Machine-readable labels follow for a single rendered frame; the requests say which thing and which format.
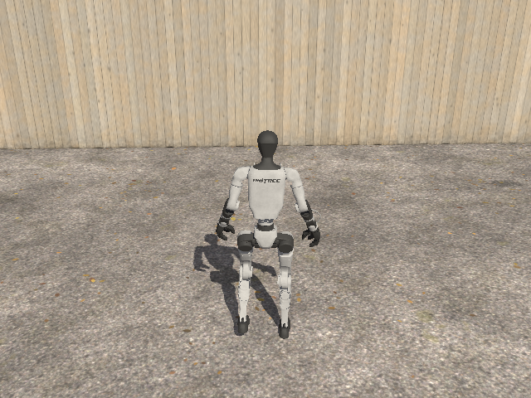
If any right robot hand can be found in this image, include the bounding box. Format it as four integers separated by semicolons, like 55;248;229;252
302;228;320;247

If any robot left shin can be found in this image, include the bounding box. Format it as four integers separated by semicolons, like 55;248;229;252
238;265;251;323

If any robot left forearm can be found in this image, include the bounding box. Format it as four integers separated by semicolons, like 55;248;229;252
218;198;234;227

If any robot right forearm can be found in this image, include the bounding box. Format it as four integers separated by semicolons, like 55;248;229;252
300;200;318;231

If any robot left upper arm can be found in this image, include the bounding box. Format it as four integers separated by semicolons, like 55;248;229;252
226;166;250;211

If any robot right upper arm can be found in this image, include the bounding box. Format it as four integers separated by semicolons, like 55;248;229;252
284;167;308;213

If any robot right foot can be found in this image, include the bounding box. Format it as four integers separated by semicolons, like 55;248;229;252
279;318;290;339

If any left robot hand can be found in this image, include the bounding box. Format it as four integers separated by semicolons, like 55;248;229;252
216;223;235;240

